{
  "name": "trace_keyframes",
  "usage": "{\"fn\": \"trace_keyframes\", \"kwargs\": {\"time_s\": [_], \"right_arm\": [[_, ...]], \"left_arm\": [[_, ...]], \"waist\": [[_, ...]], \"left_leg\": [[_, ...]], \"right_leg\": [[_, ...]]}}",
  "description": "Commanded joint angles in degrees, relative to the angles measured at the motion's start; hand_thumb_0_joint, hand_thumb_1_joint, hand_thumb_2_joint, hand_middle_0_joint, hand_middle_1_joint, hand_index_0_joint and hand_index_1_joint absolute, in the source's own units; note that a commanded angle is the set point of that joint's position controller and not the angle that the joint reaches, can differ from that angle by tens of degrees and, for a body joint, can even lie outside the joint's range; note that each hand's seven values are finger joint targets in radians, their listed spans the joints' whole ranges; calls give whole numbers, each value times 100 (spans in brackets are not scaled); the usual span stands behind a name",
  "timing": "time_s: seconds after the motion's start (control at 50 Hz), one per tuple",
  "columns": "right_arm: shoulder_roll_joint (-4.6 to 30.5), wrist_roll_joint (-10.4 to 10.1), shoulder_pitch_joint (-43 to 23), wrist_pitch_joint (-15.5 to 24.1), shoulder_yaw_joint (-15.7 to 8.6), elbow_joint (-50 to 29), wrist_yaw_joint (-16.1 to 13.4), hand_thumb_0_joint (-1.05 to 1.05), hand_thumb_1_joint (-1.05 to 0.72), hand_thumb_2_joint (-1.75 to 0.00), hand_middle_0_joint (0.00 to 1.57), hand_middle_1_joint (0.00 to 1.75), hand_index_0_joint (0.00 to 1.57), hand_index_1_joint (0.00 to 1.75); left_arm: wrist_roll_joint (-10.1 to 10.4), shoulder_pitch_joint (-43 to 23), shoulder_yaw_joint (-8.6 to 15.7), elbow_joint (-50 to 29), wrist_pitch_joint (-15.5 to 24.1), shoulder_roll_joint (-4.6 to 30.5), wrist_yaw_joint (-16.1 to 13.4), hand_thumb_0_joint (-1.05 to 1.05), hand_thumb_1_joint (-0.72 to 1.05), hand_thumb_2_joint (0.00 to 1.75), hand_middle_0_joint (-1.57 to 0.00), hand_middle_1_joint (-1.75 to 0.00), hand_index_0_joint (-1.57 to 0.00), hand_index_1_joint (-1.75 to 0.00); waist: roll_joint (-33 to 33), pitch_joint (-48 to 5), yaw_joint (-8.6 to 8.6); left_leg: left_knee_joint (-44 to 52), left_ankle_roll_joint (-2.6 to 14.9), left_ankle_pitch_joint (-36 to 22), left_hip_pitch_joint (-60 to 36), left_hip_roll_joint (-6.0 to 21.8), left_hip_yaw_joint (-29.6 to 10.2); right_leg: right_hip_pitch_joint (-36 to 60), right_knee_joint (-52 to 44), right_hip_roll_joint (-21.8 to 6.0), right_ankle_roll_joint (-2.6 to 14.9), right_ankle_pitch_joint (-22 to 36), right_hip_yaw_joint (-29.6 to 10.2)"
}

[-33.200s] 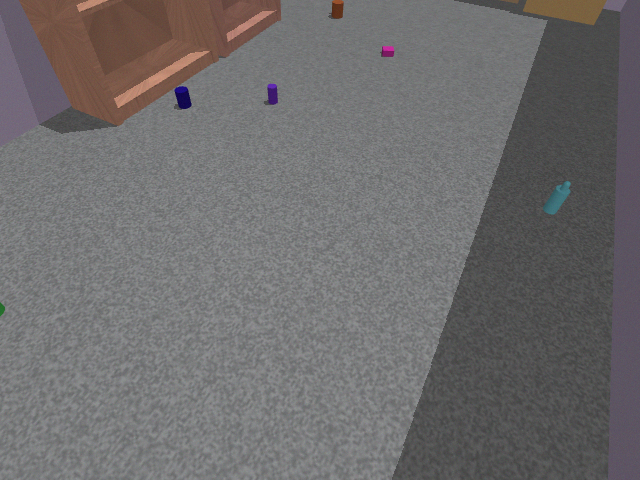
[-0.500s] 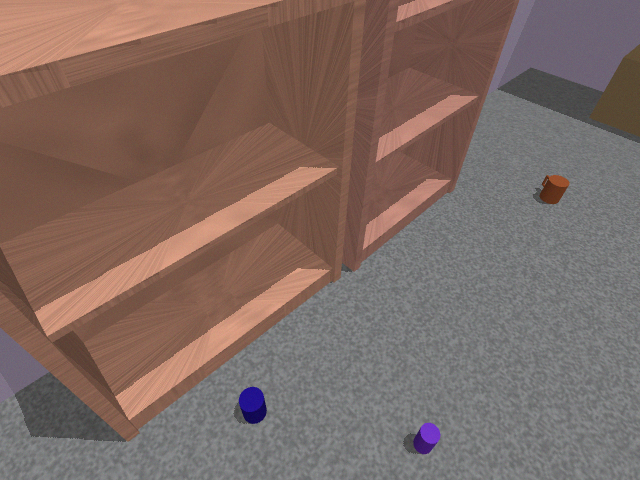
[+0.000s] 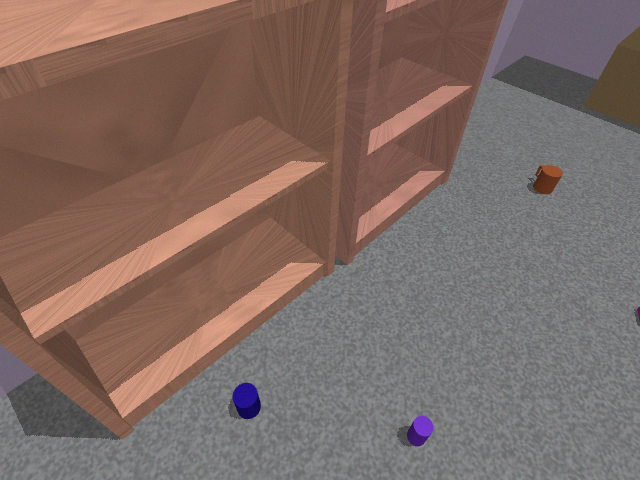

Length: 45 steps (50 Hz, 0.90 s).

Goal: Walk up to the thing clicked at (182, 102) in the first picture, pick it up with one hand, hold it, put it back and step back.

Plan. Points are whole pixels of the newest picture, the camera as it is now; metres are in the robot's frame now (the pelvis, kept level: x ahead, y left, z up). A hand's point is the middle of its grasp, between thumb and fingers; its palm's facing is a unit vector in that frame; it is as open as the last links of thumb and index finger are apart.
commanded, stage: stand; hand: left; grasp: from above
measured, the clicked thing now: (247, 401) +0.46 +0.22 -0.73
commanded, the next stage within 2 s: step back in 1.24 s
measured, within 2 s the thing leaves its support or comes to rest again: neither
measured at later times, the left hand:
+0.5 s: hand out of the picture +0.09 +0.25 -0.16, palm faces +0.01 -0.94 -0.34, open 7.4 cm
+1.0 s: hand out of the picture +0.09 +0.24 -0.15, palm faces +0.00 -0.94 -0.34, open 7.4 cm
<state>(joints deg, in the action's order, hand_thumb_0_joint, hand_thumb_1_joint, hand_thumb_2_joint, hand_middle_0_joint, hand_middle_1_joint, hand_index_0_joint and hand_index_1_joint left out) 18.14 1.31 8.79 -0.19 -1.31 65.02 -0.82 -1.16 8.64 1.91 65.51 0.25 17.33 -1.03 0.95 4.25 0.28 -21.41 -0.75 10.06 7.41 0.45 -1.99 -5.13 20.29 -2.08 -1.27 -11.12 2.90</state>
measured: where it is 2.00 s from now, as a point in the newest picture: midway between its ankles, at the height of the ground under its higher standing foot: outside the picture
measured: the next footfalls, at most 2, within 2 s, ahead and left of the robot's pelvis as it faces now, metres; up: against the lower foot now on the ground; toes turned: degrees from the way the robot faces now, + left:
right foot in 1.96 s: -0.09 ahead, -0.09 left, +0.00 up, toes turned -2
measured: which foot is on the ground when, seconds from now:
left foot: down 0.00-1.00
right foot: down 0.00-1.00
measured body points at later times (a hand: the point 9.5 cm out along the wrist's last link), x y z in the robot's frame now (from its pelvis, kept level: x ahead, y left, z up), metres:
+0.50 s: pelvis +0.02 +0.00 +0.00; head +0.02 -0.01 +0.45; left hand +0.09 +0.29 -0.13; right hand +0.09 -0.29 -0.14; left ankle +0.02 +0.13 -0.75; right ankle +0.00 -0.13 -0.75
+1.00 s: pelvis +0.02 -0.01 +0.00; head +0.02 -0.01 +0.45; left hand +0.09 +0.29 -0.13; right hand +0.09 -0.30 -0.14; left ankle +0.02 +0.13 -0.75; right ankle +0.00 -0.13 -0.75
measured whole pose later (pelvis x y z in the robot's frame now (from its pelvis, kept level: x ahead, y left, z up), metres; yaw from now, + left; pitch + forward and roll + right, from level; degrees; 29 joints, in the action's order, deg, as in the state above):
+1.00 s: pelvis +0.02 -0.01 +0.00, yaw +0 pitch -3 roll +0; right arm 19.3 1.0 6.0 0.5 -0.5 65.3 -0.5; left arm -0.7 6.4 1.5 65.2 0.4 18.5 -0.3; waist 0.7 3.5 0.2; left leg -18.5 -1.3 10.0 5.7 0.8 -1.7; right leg -4.1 18.7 -1.8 -0.9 -11.6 2.6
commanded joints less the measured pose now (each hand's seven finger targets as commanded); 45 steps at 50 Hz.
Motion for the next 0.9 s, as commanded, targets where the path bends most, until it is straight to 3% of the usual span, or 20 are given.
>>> {"fn": "trace_keyframes", "kwargs": {"time_s": [0.0,0.12,0.22,0.3,0.36,0.54,0.7,0.82,0.88], "right_arm": [[1056,-18,-252,143,-147,-340,-59,0,-90,-90,20,30,20,30],[1113,-13,-253,168,-140,-312,-75,0,-90,-90,20,30,20,30],[1111,-15,-336,160,-120,-287,-71,0,-90,-90,20,30,20,30],[1154,-20,-402,189,-136,-319,-68,0,-90,-90,20,30,20,30],[1158,-25,-463,198,-133,-311,-63,0,-90,-90,20,30,20,30],[1197,-33,-479,184,-133,-284,-45,0,-90,-90,20,30,20,30],[1231,-35,-548,183,-140,-299,-39,0,-90,-90,20,30,20,30],[1227,-42,-503,183,-106,-280,-29,0,-90,-90,20,30,20,30],[1226,-34,-518,189,-117,-314,-29,0,-90,-90,20,30,20,30]], "left_arm": [[1,-220,202,-285,94,1170,-61,0,90,90,-20,-30,-20,-30],[13,-336,213,-311,95,1182,-57,0,90,90,-20,-30,-20,-30],[11,-406,203,-275,72,1178,-36,0,90,90,-20,-30,-20,-30],[11,-422,211,-303,92,1207,-37,0,90,90,-20,-30,-20,-30],[17,-424,198,-311,89,1199,-35,0,90,90,-20,-30,-20,-30],[27,-437,181,-300,98,1231,-19,0,90,90,-20,-30,-20,-30],[26,-468,172,-345,115,1266,-16,0,90,90,-20,-30,-20,-30],[36,-436,168,-329,107,1279,-6,0,90,90,-20,-30,-20,-30],[31,-430,175,-351,112,1313,-5,0,90,90,-20,-30,-20,-30]], "waist": [[-74,-248,19],[-31,-427,15],[-19,-248,11],[-61,-518,24],[-53,-509,32],[-65,-497,16],[-77,-612,20],[-7,-438,10],[-95,-519,7]], "left_leg": [[456,204,-368,60,543,-493],[440,189,-927,-57,601,-442],[567,165,-441,100,577,-452],[457,186,-1137,-148,632,-434],[464,174,-1189,-214,630,-430],[466,190,-1042,-191,652,-408],[435,177,-1279,-283,683,-408],[544,154,-931,-96,639,-398],[496,177,-1034,-214,667,-400]], "right_leg": [[-59,-462,-500,146,241,-537],[128,-404,-538,154,695,-529],[42,-455,-511,144,342,-512],[155,-404,-551,151,797,-504],[103,-405,-532,143,780,-472],[133,-453,-557,160,732,-498],[171,-423,-566,177,945,-476],[165,-461,-572,180,752,-511],[112,-431,-567,200,790,-499]]}}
